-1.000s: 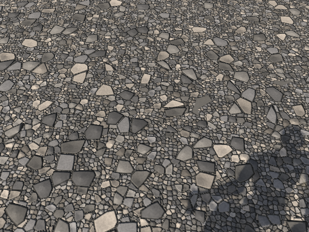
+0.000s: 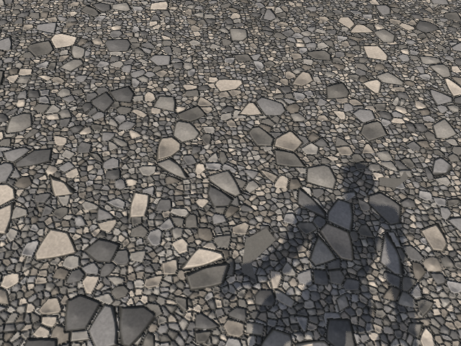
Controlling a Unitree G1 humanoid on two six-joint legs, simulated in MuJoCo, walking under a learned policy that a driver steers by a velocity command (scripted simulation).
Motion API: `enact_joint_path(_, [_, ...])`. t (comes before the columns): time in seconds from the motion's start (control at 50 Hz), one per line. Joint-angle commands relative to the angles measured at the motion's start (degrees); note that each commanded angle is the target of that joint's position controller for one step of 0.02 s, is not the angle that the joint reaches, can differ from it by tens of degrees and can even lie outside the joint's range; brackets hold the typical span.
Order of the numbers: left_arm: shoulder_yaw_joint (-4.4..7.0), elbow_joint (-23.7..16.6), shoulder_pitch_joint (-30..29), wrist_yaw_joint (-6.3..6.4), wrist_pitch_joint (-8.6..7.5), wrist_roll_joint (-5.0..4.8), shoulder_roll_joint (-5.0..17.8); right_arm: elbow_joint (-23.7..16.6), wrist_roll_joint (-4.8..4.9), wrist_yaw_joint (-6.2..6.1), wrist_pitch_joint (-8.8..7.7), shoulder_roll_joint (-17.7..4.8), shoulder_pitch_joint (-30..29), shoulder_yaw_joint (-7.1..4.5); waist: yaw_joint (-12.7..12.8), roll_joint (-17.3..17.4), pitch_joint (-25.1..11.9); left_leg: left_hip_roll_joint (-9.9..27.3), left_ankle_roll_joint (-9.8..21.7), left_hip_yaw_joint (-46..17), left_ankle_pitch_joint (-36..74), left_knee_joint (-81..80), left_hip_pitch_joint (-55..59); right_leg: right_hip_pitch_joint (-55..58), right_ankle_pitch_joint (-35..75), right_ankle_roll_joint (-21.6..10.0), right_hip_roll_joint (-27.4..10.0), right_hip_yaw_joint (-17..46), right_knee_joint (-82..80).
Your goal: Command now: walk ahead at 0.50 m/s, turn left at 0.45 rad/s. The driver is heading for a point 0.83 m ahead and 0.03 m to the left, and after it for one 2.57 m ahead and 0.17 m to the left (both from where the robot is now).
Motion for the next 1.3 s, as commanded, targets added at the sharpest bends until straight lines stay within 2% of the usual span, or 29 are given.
enact_joint_path(0.02, [0.36,-5.5,-7.0,-0.06,-0.53,-0.39,3.5,-3.0,0.00,-0.36,-0.67,-9.3,2.4,-2.05,-0.5,6.4,0.7,13.8,7.3,-14.1,11.4,-6.0,1.7,-3.8,4.6,1.2,1.3,-1.4,-4.9])
enact_joint_path(0.12, [-0.33,-9.0,-13.0,-0.17,-1.40,-1.18,3.2,-3.2,-0.87,-0.72,-0.30,-9.8,5.0,-2.36,-2.2,7.6,1.1,13.9,6.8,-15.6,20.3,-1.0,4.4,-1.2,4.0,0.1,3.6,-1.6,-12.5])
enact_joint_path(0.2, [0.67,-6.8,-1.2,0.71,-2.86,-1.50,6.3,-5.4,-0.88,-0.98,-0.59,-11.8,-0.4,-3.01,4.2,7.2,-2.8,12.0,2.9,-17.1,27.5,8.8,-0.6,19.7,0.7,-2.8,6.7,-2.1,-22.1])
enact_joint_path(0.22, [1.56,-5.3,5.8,1.46,-3.70,-0.81,8.7,-5.9,-0.26,-0.50,-1.10,-11.0,-1.1,-2.84,7.5,3.5,-7.3,8.2,1.4,-14.2,25.5,19.2,-4.3,30.6,0.9,-4.5,3.0,1.1,-24.4])
enact_joint_path(0.24, [2.61,-5.0,15.5,2.55,-3.93,0.46,13.5,-8.1,0.36,-0.31,-1.67,-7.2,-1.0,-1.82,10.6,-3.9,-16.6,4.8,0.4,-8.5,9.7,35.1,-11.1,43.4,-11.9,-7.2,-11.6,14.9,-26.1])
enact_joint_path(0.26, [3.67,-5.3,13.7,2.63,-2.79,0.87,17.6,-9.6,1.97,-0.33,-1.23,-4.4,5.7,-1.44,5.7,-17.6,-19.4,-2.5,-0.8,-2.4,-21.7,46.8,-27.0,50.8,-16.9,-13.3,-22.1,40.2,-34.1])
enact_joint_path(0.28, [2.97,-6.1,9.5,2.30,-2.02,0.30,11.7,-7.3,0.03,-0.95,0.01,-8.8,4.8,-1.83,3.9,-6.7,-11.6,3.9,-0.3,-2.2,-17.4,52.8,-31.3,43.3,-23.9,-13.0,-20.5,38.4,-34.1])
enact_joint_path(0.3, [1.73,-7.0,6.1,2.01,-2.01,-0.40,6.7,-7.4,-0.84,-0.28,0.24,-8.8,0.5,-1.92,4.0,-0.2,-4.9,5.8,-0.4,-1.9,-11.6,52.0,-30.5,35.6,-20.0,-11.7,-17.0,28.7,-34.9])
enact_joint_path(0.34, [0.95,-6.1,5.7,1.89,-2.54,-0.34,4.4,-8.3,-1.64,0.75,0.89,-7.2,-2.8,-1.80,3.0,-1.4,-0.8,8.6,-1.4,-0.8,-7.3,48.8,-28.2,28.8,-3.3,-9.9,-12.2,15.0,-36.7])
enact_joint_path(0.44, [1.16,-2.5,11.8,1.12,-4.87,-1.27,4.8,-10.5,-1.97,2.22,2.37,-5.5,-7.3,-1.13,2.4,-3.2,-1.6,8.4,-2.8,0.1,-2.6,46.5,-31.0,29.7,15.7,-10.8,-9.8,4.1,-38.0])
enact_joint_path(0.56, [0.99,0.3,15.1,0.75,-4.53,-1.46,5.4,-14.9,-1.99,3.13,1.65,-3.9,-21.0,0.94,4.3,-3.0,1.5,8.2,-4.0,5.4,7.5,25.8,-28.4,28.5,19.9,-10.7,-7.1,-4.2,-40.3])
enact_joint_path(0.62, [1.09,2.8,19.5,0.88,-3.98,-1.73,6.8,-16.5,-2.15,2.94,1.25,-4.2,-25.6,1.52,5.3,-3.0,2.2,8.1,-2.7,8.8,5.7,18.8,-24.5,31.3,23.7,-11.1,-8.7,-3.0,-39.1])
enact_joint_path(0.66, [1.29,3.9,20.4,1.02,-3.31,-1.56,8.0,-16.6,-2.21,2.30,0.85,-5.2,-25.3,1.43,4.4,-3.1,2.0,7.0,-1.4,9.1,2.0,15.9,-22.0,34.4,31.1,-11.2,-9.9,-1.7,-35.4])
enact_joint_path(0.7, [1.38,4.5,19.8,1.12,-2.71,-1.84,8.8,-13.5,-2.56,1.30,-0.12,-6.7,-15.9,0.70,-0.4,-2.3,-2.8,4.3,0.4,9.7,2.0,10.0,-8.9,34.2,41.4,-9.9,-8.3,-2.8,-23.7])
enact_joint_path(0.72, [0.95,4.1,19.6,1.05,-2.59,-2.25,7.7,-10.3,-3.45,0.51,-0.93,-9.3,-6.6,-0.27,-3.8,-0.2,-8.5,6.7,1.8,7.2,3.7,8.8,5.4,27.4,34.4,-8.8,-5.6,-4.2,-12.8])
enact_joint_path(0.74, [-0.28,0.9,19.7,0.72,-2.77,-3.07,3.4,-9.4,-4.79,-0.56,-1.32,-15.1,2.2,-1.73,-6.3,8.5,-17.1,23.2,5.3,-10.7,-0.8,7.6,22.2,12.3,10.3,-7.0,-1.0,-7.0,5.6])
enact_joint_path(0.76, [-0.22,1.0,25.0,1.13,-2.19,-3.42,1.4,-9.6,-3.47,-0.71,-0.67,-18.0,2.2,-2.43,-3.6,15.2,-21.8,34.2,9.5,-29.5,0.7,1.4,26.2,0.5,-22.7,-6.5,6.2,-4.5,19.3])
enact_joint_path(0.78, [1.43,1.8,20.6,1.57,-1.32,-2.28,6.4,-9.8,-1.73,-0.63,-0.28,-14.2,-1.7,-1.73,-3.0,6.9,-14.3,30.7,8.1,-24.1,-2.7,0.5,18.6,-2.1,-18.5,-7.3,2.9,0.8,21.9])
enact_joint_path(0.8, [1.35,1.2,18.3,1.17,-1.40,-2.32,4.8,-10.2,-1.42,-0.51,-0.51,-10.1,-6.7,-0.52,-0.7,6.9,-6.1,27.7,6.3,-16.0,-1.6,-2.3,10.4,-2.5,-13.8,-7.3,1.0,0.9,20.1])
enact_joint_path(0.82, [1.24,1.7,17.7,0.93,-1.13,-2.16,3.4,-10.3,-1.32,-0.29,-0.90,-7.3,-9.4,0.18,0.8,6.7,-2.7,24.8,4.2,-10.2,0.1,-5.0,5.0,-0.8,-10.8,-7.1,-0.4,0.5,17.7])
enact_joint_path(0.86, [1.42,2.6,19.0,0.14,0.41,-0.81,2.2,-9.6,-1.01,-0.64,-1.71,-5.4,-10.8,0.68,3.4,8.3,-0.3,21.6,2.0,-2.6,3.9,-7.7,-1.1,2.6,-7.8,-6.0,-1.3,-0.1,16.2])
enact_joint_path(0.94, [1.84,0.1,13.4,-1.08,1.78,-0.73,1.1,-7.7,-0.58,-0.97,-3.46,-6.6,-7.6,0.07,4.2,6.8,0.9,21.1,2.4,4.7,11.1,-10.0,-0.5,-2.6,-0.9,-4.9,-1.9,-0.8,15.5])
enact_joint_path(1.02, [1.49,-3.0,5.5,-1.82,1.86,-0.68,0.5,-5.9,-0.94,-1.23,-3.41,-5.9,-4.5,0.20,3.3,6.3,3.1,20.0,2.6,10.7,14.6,-10.2,1.1,-6.8,6.7,-4.2,-1.9,-2.1,6.7])
enact_joint_path(1.14, [0.46,-7.7,-5.0,-2.94,1.59,-0.22,0.6,-3.6,-1.07,-1.91,-2.73,-8.7,-0.1,-0.42,0.8,5.8,4.7,21.8,1.6,16.7,24.5,-7.6,8.1,-2.8,7.5,-7.0,0.3,-8.4,-9.2])
enact_joint_path(1.2, [1.03,-8.0,-3.3,-2.50,1.64,-0.08,1.9,-3.1,-1.29,-2.38,-1.71,-10.7,-0.1,-0.84,2.4,7.3,2.0,22.4,0.6,19.5,47.1,1.5,13.1,3.1,-0.8,-10.3,4.8,-11.7,-11.6])
enact_joint_path(1.24, [2.07,-5.4,6.6,-1.64,0.85,0.26,3.6,-3.3,-1.21,-2.55,-0.45,-12.3,-0.9,-1.35,6.3,7.5,-3.4,21.8,-0.2,20.1,56.8,19.1,12.6,13.4,-3.8,-12.7,9.2,-12.2,-15.0])
enact_joint_path(1.26, [3.15,-2.9,14.7,-0.77,0.01,1.01,5.5,-3.9,-0.60,-2.33,-0.21,-12.4,-1.7,-1.34,10.4,4.7,-8.2,20.2,-2.3,20.9,45.4,33.8,5.8,25.8,2.5,-14.5,9.0,-9.3,-21.3])
enact_joint_path(1.28, [4.98,-2.6,17.4,0.12,-0.23,1.27,12.6,-6.7,0.11,-1.93,-0.49,-7.4,0.1,-0.26,9.0,-4.4,-14.2,14.7,-5.2,20.6,6.0,53.1,-13.1,42.8,15.0,-19.1,-6.3,9.4,-19.8])
enact_joint_path(1.3, [6.19,-4.3,16.2,0.23,0.42,-0.81,17.6,-10.0,0.46,-1.60,-0.53,-7.7,0.3,-0.48,7.3,-9.3,-21.0,3.8,-7.8,11.4,-24.7,69.2,-27.8,51.5,37.8,-28.8,-18.7,35.7,-24.1])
